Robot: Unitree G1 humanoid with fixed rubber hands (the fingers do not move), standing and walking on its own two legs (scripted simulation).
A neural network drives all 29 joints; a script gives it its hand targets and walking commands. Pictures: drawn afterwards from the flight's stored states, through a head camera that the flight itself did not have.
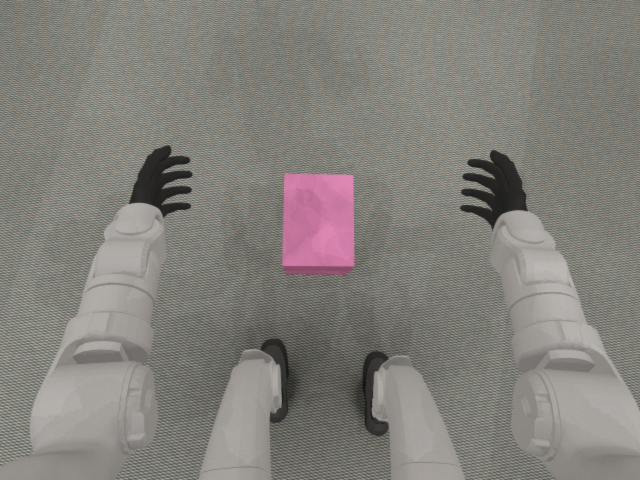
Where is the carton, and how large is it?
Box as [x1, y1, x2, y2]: [282, 174, 353, 274]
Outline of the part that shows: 284,174 282,265 285,272 302,274 346,274 353,266 352,175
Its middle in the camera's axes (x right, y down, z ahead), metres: -0.01 -0.04 +1.00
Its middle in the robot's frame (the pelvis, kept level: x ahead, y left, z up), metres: +0.52 +0.00 -0.60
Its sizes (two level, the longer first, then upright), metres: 0.222 0.166 0.182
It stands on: the floor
